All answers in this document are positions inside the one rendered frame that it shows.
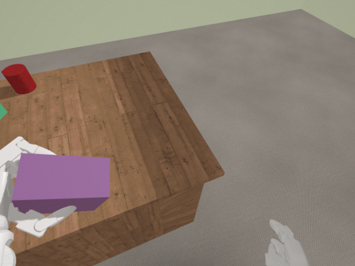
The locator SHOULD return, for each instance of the robot right hand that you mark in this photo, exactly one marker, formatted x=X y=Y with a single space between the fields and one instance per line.
x=290 y=254

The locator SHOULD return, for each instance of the robot left hand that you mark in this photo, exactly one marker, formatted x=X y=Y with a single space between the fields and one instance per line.
x=32 y=222

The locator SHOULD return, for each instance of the sponge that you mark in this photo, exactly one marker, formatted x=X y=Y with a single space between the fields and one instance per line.
x=47 y=183

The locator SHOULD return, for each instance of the table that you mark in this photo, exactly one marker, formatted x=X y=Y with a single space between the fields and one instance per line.
x=126 y=110

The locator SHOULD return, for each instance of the robot left forearm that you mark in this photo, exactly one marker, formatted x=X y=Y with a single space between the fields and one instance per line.
x=7 y=255

